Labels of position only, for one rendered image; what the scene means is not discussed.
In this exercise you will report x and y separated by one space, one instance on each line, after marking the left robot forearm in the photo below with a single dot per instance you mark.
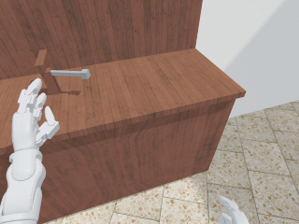
22 201

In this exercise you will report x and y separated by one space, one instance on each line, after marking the right robot hand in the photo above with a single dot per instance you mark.
237 217

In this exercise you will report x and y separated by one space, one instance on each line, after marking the left robot hand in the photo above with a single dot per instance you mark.
24 122

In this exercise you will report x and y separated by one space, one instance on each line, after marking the counter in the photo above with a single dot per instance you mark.
152 111

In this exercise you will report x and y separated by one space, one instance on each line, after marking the tap lever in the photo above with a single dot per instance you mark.
84 73

